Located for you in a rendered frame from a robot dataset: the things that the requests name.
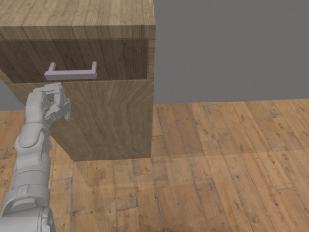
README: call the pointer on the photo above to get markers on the cabinet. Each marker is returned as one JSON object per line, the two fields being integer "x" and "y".
{"x": 109, "y": 119}

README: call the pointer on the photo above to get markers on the left robot hand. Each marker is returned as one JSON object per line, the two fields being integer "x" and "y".
{"x": 39, "y": 109}

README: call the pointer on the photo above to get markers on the left robot forearm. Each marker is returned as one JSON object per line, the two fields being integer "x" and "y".
{"x": 29, "y": 188}

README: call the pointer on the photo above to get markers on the drawer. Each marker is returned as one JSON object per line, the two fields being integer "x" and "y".
{"x": 27, "y": 60}

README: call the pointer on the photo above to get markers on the left robot upper arm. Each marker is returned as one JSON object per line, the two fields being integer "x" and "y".
{"x": 37, "y": 219}

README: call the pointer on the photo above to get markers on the handle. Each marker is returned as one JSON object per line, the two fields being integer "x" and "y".
{"x": 70, "y": 74}

